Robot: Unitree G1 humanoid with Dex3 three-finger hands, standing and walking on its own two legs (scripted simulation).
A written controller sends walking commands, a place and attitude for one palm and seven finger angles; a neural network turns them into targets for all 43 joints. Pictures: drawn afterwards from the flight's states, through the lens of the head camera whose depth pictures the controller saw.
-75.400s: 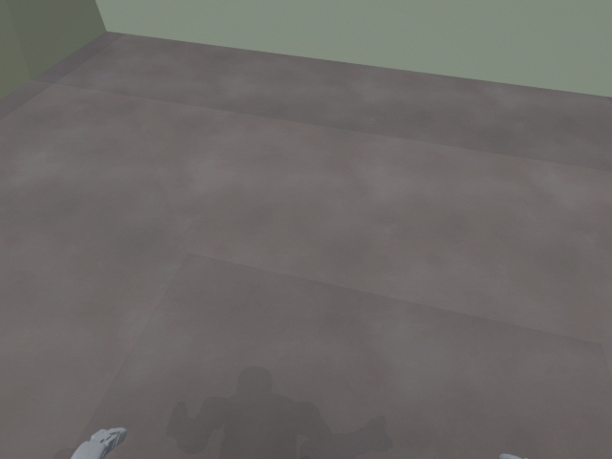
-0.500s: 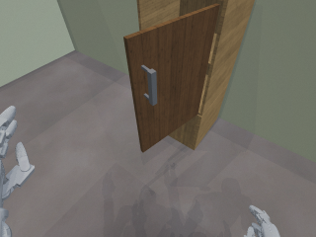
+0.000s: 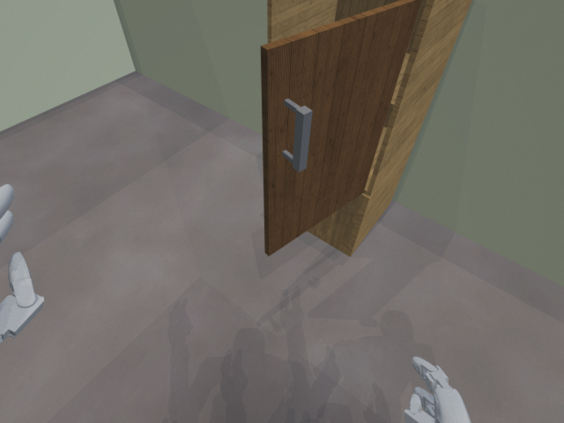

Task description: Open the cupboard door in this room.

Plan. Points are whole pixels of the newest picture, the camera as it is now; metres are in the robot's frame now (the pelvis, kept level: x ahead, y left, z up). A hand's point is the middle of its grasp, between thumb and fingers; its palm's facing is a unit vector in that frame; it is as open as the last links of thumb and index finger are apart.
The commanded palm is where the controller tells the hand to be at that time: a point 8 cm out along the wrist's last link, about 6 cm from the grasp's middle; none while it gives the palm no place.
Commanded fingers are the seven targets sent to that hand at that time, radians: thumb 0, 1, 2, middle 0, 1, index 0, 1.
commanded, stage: stop stepping back and stand still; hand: left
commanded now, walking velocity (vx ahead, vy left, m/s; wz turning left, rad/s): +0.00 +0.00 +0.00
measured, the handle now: (294, 136) +0.61 +0.03 +0.06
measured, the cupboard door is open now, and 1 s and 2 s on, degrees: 77 77 77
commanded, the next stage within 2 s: let the arm hang, fingers relaxed in 0.40 s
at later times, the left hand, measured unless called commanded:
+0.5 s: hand (22, 327) +0.17 +0.27 +0.15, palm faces +0.43 -0.77 -0.47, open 7.4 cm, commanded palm none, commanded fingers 0.00 0.90 0.90 -0.20 -0.30 -0.20 -0.30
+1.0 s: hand out of the picture -0.03 +0.18 -0.18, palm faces +0.08 -0.97 -0.22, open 7.1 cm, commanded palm none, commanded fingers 0.00 0.90 0.90 -0.20 -0.30 -0.20 -0.30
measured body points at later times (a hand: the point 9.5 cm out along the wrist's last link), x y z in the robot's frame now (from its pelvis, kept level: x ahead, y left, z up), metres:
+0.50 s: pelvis -0.02 +0.00 +0.00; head -0.01 +0.00 +0.45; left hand +0.14 +0.31 +0.18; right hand +0.14 -0.23 -0.09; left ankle +0.01 +0.10 -0.74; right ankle +0.02 -0.12 -0.74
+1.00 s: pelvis -0.02 -0.01 +0.00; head +0.00 -0.01 +0.45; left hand -0.03 +0.23 -0.16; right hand -0.03 -0.24 -0.16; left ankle +0.01 +0.10 -0.74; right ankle +0.02 -0.12 -0.74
